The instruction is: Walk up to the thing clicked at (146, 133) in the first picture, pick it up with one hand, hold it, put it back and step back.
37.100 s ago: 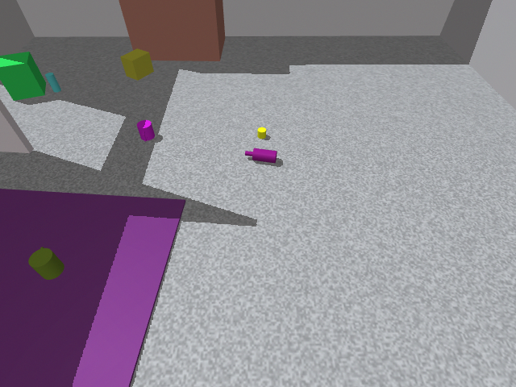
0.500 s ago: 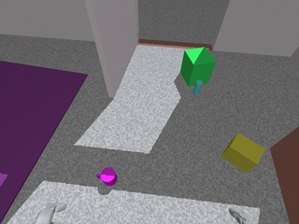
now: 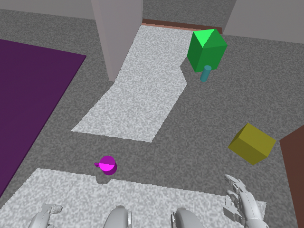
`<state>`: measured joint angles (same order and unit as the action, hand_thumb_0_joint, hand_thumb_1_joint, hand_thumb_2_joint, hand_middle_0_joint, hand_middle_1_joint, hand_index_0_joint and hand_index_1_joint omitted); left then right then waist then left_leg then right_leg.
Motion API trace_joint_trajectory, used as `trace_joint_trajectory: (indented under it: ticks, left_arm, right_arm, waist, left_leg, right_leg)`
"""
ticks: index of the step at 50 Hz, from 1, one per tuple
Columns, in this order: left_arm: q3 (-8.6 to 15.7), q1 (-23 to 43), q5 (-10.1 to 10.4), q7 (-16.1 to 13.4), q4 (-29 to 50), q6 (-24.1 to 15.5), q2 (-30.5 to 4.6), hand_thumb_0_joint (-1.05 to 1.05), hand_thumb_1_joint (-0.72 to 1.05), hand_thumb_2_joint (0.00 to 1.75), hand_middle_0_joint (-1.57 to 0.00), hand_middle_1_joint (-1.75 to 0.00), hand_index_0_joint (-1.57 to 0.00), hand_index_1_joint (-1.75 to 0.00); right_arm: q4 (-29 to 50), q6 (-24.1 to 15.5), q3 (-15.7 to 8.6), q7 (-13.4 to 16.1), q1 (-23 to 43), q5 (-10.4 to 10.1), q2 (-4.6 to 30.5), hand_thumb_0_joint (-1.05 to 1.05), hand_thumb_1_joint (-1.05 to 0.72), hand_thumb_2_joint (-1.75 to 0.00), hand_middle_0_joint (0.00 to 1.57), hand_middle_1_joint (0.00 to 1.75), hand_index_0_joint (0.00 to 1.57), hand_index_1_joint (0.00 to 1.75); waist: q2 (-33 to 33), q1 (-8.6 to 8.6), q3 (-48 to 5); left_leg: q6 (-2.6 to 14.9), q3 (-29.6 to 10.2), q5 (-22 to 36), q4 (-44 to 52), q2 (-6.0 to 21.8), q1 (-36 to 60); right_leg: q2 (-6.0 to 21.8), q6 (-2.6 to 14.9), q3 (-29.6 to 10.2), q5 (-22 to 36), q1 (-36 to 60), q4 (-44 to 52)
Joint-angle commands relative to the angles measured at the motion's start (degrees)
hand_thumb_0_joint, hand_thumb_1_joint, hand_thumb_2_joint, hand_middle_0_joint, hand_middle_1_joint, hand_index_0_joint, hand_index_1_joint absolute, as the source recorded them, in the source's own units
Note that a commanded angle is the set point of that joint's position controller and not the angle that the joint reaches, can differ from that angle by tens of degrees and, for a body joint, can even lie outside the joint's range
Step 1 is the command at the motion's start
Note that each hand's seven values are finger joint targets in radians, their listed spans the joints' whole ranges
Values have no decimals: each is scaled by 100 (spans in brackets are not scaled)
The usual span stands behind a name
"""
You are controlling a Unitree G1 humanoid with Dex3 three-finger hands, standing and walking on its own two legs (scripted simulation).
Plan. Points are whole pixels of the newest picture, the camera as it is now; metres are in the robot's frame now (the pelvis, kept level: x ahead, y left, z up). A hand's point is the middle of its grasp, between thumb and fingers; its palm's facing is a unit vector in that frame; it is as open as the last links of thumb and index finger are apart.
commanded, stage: rise first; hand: left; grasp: from above
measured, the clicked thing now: (105, 165) +0.47 +0.24 -0.63
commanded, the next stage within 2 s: none
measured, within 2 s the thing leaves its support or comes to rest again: neither
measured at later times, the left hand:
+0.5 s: hand (76, 197) +0.25 +0.28 -0.31, palm faces -0.44 -0.46 -0.77, open 14.1 cm
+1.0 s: hand (87, 180) +0.34 +0.28 -0.43, palm faces -0.47 -0.09 -0.88, open 14.1 cm
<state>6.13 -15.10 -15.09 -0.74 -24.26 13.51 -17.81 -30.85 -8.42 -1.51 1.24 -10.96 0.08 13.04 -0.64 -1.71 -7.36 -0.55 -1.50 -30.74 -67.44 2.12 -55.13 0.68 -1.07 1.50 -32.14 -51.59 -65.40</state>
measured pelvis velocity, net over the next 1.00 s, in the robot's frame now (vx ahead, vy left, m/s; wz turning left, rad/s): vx -0.10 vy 0.00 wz -0.09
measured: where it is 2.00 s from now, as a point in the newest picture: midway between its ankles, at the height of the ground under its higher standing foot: outside the picture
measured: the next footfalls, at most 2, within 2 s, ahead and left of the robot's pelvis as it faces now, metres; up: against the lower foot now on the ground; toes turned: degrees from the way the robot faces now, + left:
none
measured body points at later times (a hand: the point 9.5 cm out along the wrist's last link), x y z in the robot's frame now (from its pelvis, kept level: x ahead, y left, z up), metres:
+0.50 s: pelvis -0.06 -0.01 -0.18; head +0.13 +0.00 +0.23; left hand +0.27 +0.30 -0.27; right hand +0.12 -0.28 -0.30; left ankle +0.01 +0.12 -0.65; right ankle -0.01 -0.14 -0.65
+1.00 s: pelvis -0.10 +0.00 -0.29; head +0.12 +0.04 +0.10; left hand +0.36 +0.28 -0.38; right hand -0.04 -0.28 -0.41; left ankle +0.01 +0.12 -0.65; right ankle -0.01 -0.13 -0.65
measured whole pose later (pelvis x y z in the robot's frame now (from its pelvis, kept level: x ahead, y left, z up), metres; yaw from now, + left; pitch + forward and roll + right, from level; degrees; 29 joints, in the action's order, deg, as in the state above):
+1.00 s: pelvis -0.10 +0.00 -0.29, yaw -5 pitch +33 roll -7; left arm 5.3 42.5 -64.1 -13.4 -67.7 -13.1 -38.6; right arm -43.2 -2.6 -1.6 -4.1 -9.1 3.5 15.2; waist -0.2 -7.5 -6.3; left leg -0.1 -6.2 -36.1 -126.3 1.7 -123.9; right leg -0.5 -1.6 2.9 -39.0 -118.4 -123.8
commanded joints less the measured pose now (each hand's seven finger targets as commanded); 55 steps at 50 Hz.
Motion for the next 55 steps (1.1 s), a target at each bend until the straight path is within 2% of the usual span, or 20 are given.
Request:
trace_joint_trajectory:
  ticks: [1,4,6,8,11,12,13,15,17,20,24,26,29,30,31,33,41,45,51,55]
  left_arm:
    - [428,-71,-134,-126,1064,-178,-1028,0,-53,95,-6,-109,-7,-107]
    - [384,436,-356,-157,642,-325,-1086,0,-55,96,-6,-108,-6,-108]
    - [529,994,-608,-182,271,-536,-1397,0,-57,96,-6,-108,-7,-107]
    - [460,1237,-878,-200,-72,-798,-1390,0,-56,96,-6,-108,-7,-108]
    - [285,1729,-1224,-222,-197,-1229,-1412,0,-54,97,-6,-108,-7,-108]
    - [411,1726,-1366,-264,-255,-1346,-1591,0,-55,97,-7,-108,-7,-108]
    - [342,1908,-1490,-285,-238,-1449,-1641,0,-53,97,-7,-109,-8,-108]
    - [549,2353,-1741,-392,-301,-1597,-2050,0,-55,99,-7,-108,-7,-108]
    - [476,2532,-1960,-482,-629,-1688,-2040,0,-55,99,-6,-110,-7,-109]
    - [692,3103,-2325,-607,-940,-1801,-2466,0,-58,100,-6,-110,-7,-110]
    - [475,4207,-2785,-677,-1301,-1946,-2482,0,-57,101,-6,-110,-7,-110]
    - [423,4662,-3002,-689,-1783,-2051,-2599,0,-56,102,-6,-109,-6,-109]
    - [545,5458,-3348,-746,-2062,-2281,-3119,0,-54,103,-5,-107,-5,-108]
    - [523,5592,-3445,-772,-2119,-2342,-3178,0,-54,103,-6,-107,-6,-107]
    - [389,5731,-3544,-791,-2240,-2386,-3009,0,-55,104,-5,-107,-5,-108]
    - [539,6012,-3702,-890,-2288,-2483,-3340,0,-54,104,-5,-108,-5,-108]
    - [380,6937,-4401,-1224,-3057,-2611,-3618,0,-56,105,-5,-104,-4,-104]
    - [277,7098,-4719,-1421,-3555,-2646,-3648,0,-56,104,-6,-102,-5,-102]
    - [167,7667,-5165,-1642,-3826,-2716,-3766,0,-58,105,-6,-98,-5,-100]
    - [52,7773,-5294,-1746,-4014,-2767,-3603,0,-57,104,-6,-98,-5,-99]
  right_arm:
    - [813,-303,-367,71,-46,-30,868,0,-88,-90,20,30,20,30]
    - [747,-381,-359,86,13,-32,887,0,-89,-90,20,30,20,30]
    - [642,-436,-359,77,108,-13,908,0,-90,-90,20,30,20,30]
    - [544,-509,-396,39,115,9,953,0,-90,-90,20,30,20,30]
    - [420,-604,-442,-22,178,10,1048,0,-88,-90,20,30,20,30]
    - [357,-614,-466,-45,182,3,1116,0,-88,-90,20,30,20,30]
    - [313,-619,-490,-62,208,4,1118,0,-88,-90,20,30,20,30]
    - [206,-592,-510,-85,214,-8,1182,0,-88,-90,20,30,20,30]
    - [81,-541,-517,-130,181,-33,1203,0,-89,-90,20,30,20,30]
    - [-94,-428,-569,-180,113,-38,1278,0,-90,-90,20,30,20,30]
    - [-330,-293,-611,-269,-64,17,1294,0,-90,-90,20,30,20,30]
    - [-439,-250,-622,-295,-137,50,1295,0,-88,-90,20,30,20,30]
    - [-518,-166,-632,-309,-181,94,1338,0,-86,-89,20,30,20,30]
    - [-521,-132,-636,-315,-196,106,1332,0,-86,-89,20,30,20,30]
    - [-532,-104,-618,-324,-216,122,1313,0,-86,-89,20,30,20,30]
    - [-578,-43,-607,-333,-272,139,1338,0,-87,-89,20,30,20,30]
    - [-768,301,-505,-392,-412,232,1396,0,-88,-90,20,30,20,30]
    - [-851,432,-451,-428,-447,291,1432,0,-89,-90,20,30,20,30]
    - [-966,558,-396,-515,-581,376,1509,0,-90,-90,20,30,20,30]
    - [-1015,587,-376,-576,-662,458,1508,0,-90,-90,20,30,20,30]
  waist:
    - [-460,-5,-1468]
    - [-178,-203,-1301]
    - [-158,-186,-1327]
    - [-125,-151,-1504]
    - [-326,-156,-2055]
    - [-414,-56,-2245]
    - [-505,-22,-2442]
    - [-601,-4,-2743]
    - [-470,-27,-2900]
    - [-647,155,-3255]
    - [-439,-20,-3780]
    - [-186,-75,-3674]
    - [-260,-69,-3660]
    - [-247,-49,-3702]
    - [-258,-126,-3670]
    - [-323,-62,-3893]
    - [-771,-319,-3418]
    - [-944,-407,-3171]
    - [-1304,-544,-3367]
    - [-1316,-658,-3378]
  left_leg:
    - [63,-30,1773,651,-90,1044]
    - [135,34,1289,172,-125,414]
    - [176,88,1060,-325,-154,-163]
    - [177,128,863,-701,-190,-543]
    - [135,44,864,-1123,-188,-842]
    - [116,-11,979,-1236,-171,-881]
    - [120,23,1007,-1431,-187,-980]
    - [120,19,1047,-1756,-187,-1250]
    - [147,0,1219,-2066,-178,-1549]
    - [129,-17,1390,-2431,-163,-1739]
    - [185,16,1332,-3084,-149,-2218]
    - [212,22,900,-3337,-144,-2695]
    - [191,62,218,-3569,-149,-3224]
    - [189,76,69,-3608,-154,-3313]
    - [200,70,-108,-3668,-160,-3425]
    - [202,80,-139,-3792,-175,-3480]
    - [192,-77,-661,-4094,-181,-3851]
    - [172,-152,-819,-4181,-194,-3952]
    - [120,-236,-380,-4450,-183,-3837]
    - [136,-189,-101,-4693,-185,-3902]
  right_leg:
    - [-155,231,82,1568,188,426]
    - [-157,205,53,1316,-300,163]
    - [-135,196,-18,1168,-749,-196]
    - [-130,193,-58,1003,-1107,-572]
    - [-137,223,-49,935,-1703,-1207]
    - [-139,241,-35,970,-1875,-1438]
    - [-156,249,-56,1004,-2054,-1595]
    - [-167,252,-61,1056,-2320,-1900]
    - [-175,256,-13,1180,-2597,-2178]
    - [-171,275,26,1189,-3001,-2574]
    - [-185,248,66,1239,-3250,-2943]
    - [-197,232,104,905,-3487,-3081]
    - [-200,242,141,293,-3796,-3292]
    - [-204,242,149,117,-3812,-3308]
    - [-218,247,170,-65,-3978,-3335]
    - [-230,247,191,-166,-3978,-3433]
    - [-254,320,406,-583,-5042,-4019]
    - [-256,344,499,-639,-5443,-4267]
    - [-234,373,591,-186,-5840,-4702]
    - [-224,334,596,77,-5828,-4808]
